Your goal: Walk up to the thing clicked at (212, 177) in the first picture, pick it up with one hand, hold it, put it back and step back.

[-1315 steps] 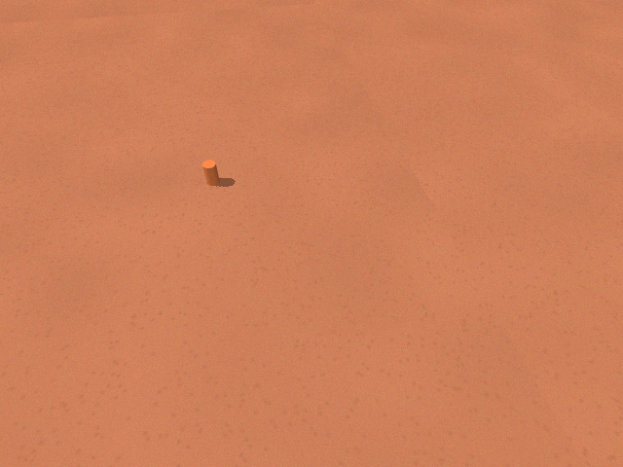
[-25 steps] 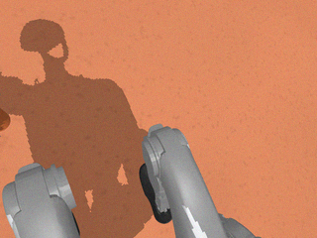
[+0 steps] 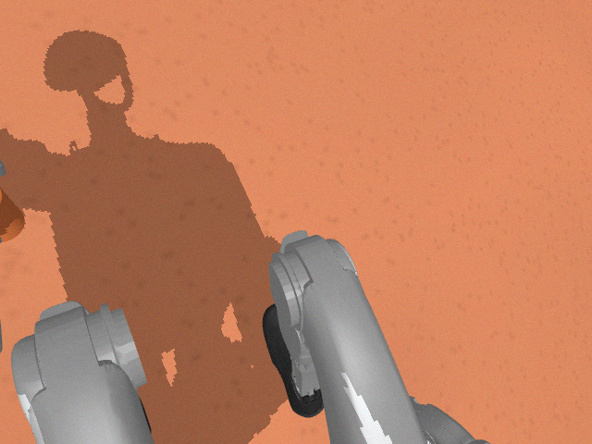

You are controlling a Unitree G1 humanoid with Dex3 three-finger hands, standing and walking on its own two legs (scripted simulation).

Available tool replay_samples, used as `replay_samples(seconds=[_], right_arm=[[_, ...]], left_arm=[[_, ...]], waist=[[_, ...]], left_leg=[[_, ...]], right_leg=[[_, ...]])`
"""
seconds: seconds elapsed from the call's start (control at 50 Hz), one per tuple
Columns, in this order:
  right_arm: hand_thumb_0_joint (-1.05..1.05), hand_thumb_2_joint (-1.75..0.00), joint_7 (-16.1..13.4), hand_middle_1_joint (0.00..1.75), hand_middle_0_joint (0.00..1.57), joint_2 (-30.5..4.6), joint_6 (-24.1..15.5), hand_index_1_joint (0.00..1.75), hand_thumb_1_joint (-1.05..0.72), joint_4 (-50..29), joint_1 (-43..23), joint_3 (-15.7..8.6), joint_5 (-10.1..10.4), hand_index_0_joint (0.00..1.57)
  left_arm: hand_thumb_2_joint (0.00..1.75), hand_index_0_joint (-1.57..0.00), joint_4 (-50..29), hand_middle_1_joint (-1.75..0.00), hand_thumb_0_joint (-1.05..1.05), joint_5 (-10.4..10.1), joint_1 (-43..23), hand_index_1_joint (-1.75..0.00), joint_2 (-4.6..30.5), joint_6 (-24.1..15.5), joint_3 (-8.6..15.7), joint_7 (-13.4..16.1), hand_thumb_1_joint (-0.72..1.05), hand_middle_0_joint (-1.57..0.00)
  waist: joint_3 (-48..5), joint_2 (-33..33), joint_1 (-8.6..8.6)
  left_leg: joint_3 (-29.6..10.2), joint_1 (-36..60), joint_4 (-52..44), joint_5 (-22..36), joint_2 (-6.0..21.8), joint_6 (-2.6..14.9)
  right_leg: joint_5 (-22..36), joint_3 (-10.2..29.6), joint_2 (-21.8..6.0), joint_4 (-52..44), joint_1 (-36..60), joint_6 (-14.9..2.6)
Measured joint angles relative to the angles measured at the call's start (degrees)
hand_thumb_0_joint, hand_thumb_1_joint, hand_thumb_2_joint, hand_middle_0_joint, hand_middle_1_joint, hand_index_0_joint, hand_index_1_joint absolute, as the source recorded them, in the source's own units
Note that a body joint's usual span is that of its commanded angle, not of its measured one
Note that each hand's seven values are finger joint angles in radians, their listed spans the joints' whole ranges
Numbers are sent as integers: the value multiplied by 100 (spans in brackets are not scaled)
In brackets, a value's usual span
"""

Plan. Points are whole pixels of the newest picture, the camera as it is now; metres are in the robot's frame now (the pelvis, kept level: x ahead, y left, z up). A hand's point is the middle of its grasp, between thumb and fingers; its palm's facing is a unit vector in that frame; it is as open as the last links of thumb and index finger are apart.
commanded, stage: close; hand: left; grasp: from above
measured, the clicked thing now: out of the picture +0.46 +0.27 -0.24
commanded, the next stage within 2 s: settle in 0.08 s
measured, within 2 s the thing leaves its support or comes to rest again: leaves its support in 0.52 s
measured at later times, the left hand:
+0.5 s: hand out of the picture +0.44 +0.27 -0.20, palm faces -0.41 -0.14 -0.90, open 9.1 cm
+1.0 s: hand out of the picture +0.43 +0.28 -0.11, palm faces -0.46 -0.11 -0.88, open 8.9 cm
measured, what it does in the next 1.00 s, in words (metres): stands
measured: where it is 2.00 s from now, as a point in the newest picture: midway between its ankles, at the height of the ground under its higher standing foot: (225, 420)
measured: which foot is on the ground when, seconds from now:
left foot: down 0.00-1.00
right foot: down 0.00-1.00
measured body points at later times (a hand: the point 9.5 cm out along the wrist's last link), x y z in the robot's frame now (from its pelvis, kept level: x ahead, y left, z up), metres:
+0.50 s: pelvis +0.00 +0.00 +0.00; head +0.24 +0.10 +0.37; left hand +0.46 +0.28 -0.15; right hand +0.04 -0.26 -0.07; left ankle +0.06 +0.13 -0.27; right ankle +0.11 -0.15 -0.26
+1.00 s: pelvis -0.01 -0.01 +0.04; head +0.21 +0.05 +0.43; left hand +0.45 +0.28 -0.06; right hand +0.07 -0.29 -0.07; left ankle +0.06 +0.13 -0.27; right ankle +0.11 -0.15 -0.27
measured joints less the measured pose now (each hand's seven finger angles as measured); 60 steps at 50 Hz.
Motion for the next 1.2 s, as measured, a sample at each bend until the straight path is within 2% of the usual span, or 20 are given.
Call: replay_samples(seconds=[0.24,0.36,0.46,0.6,0.68,0.74,0.82,0.96,1.04,1.2], right_arm=[[0,-90,-26,30,19,2,56,30,-92,7,56,4,23,20],[0,-90,-22,30,19,25,60,30,-93,51,99,-53,64,20],[0,-91,-8,30,19,69,108,30,-94,117,143,-174,127,20],[0,-91,-2,30,20,112,229,30,-94,195,198,-500,367,20],[0,-91,-43,30,20,114,371,30,-94,249,194,-663,524,20],[0,-91,-120,30,20,102,461,30,-94,249,155,-758,618,20],[0,-91,-254,30,20,81,604,30,-94,207,132,-860,740,20],[0,-91,-552,30,19,55,831,30,-94,127,158,-914,859,20],[0,-91,-714,30,20,67,910,30,-94,91,182,-903,883,20],[0,-90,-992,30,20,119,986,30,-93,75,235,-867,924,20]], left_arm=[[74,-48,-73,-85,1,-46,16,-83,-24,10,-36,-34,-2,-67],[74,-51,-314,-90,2,-50,145,-87,-94,50,24,-183,-1,-71],[73,-60,-606,-91,2,-41,375,-88,-247,75,126,-260,5,-73],[69,-63,-1230,-89,3,-137,634,-84,-582,203,175,-414,8,-73],[67,-65,-1450,-87,3,-254,639,-82,-814,377,-27,-622,8,-75],[66,-66,-1532,-85,4,-314,600,-80,-911,442,-13,-833,8,-76],[64,-68,-1623,-82,4,-471,531,-79,-1014,525,-171,-1187,8,-79],[61,-72,-1846,-77,4,-581,511,-76,-1102,346,-378,-1691,7,-83],[59,-74,-1947,-75,4,-541,513,-74,-1090,209,-421,-1782,6,-85],[57,-76,-2076,-71,4,-448,537,-70,-1074,172,-416,-1675,6,-88]], waist=[[-16,4,14],[-72,27,33],[-212,101,91],[-517,273,258],[-732,368,402],[-831,434,490],[-896,482,595],[-878,475,725],[-840,443,740],[-886,438,725]], left_leg=[[9,-2,-43,4,4,-6],[13,-3,-49,-9,-6,-21],[43,1,-86,-37,0,-27],[171,16,-247,-49,22,-15],[278,82,-420,-39,40,-11],[335,158,-557,-10,52,-13],[415,274,-757,68,56,-25],[486,487,-1043,206,49,-65],[495,581,-1146,259,47,-93],[505,637,-1287,320,52,-111]], right_leg=[[5,-3,-10,-33,-11,-22],[-9,1,-24,-24,-19,-29],[-40,21,-39,-33,-32,-47],[-83,101,-79,-108,-63,-109],[-97,174,-112,-199,-45,-109],[-86,212,-131,-289,1,-76],[-40,262,-162,-414,76,-58],[58,300,-204,-597,226,-48],[104,299,-215,-666,294,-55],[160,288,-227,-789,337,-85]])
